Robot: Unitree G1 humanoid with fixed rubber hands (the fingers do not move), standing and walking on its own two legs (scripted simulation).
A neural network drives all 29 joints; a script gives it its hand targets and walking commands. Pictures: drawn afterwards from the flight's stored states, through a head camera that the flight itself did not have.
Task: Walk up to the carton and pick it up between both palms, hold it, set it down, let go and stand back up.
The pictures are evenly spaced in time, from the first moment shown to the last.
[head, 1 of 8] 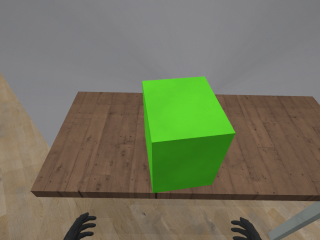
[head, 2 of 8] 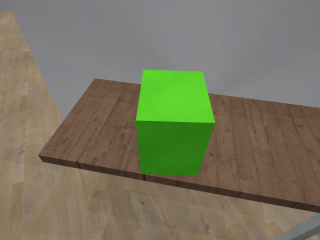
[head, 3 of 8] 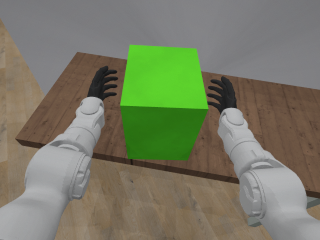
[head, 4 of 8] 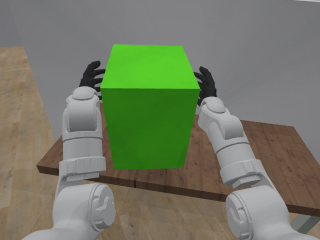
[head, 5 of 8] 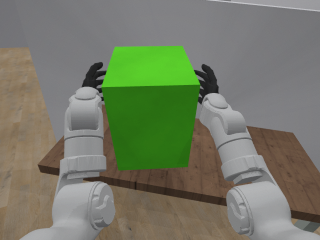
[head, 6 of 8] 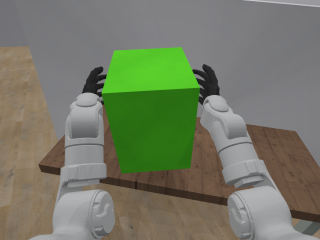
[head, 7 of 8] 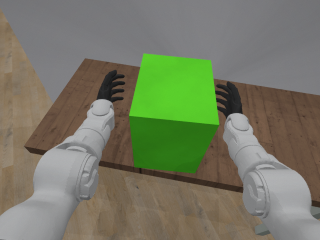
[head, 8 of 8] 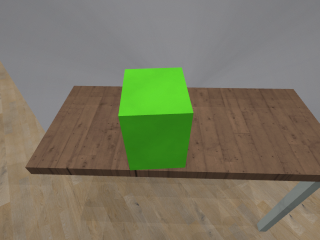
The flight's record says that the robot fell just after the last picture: no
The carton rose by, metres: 0.20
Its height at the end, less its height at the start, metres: +0.00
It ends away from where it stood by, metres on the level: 0.01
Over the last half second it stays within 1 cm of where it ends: yes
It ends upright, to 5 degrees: yes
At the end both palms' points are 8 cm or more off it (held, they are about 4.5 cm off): yes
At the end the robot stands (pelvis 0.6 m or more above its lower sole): yes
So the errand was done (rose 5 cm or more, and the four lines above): yes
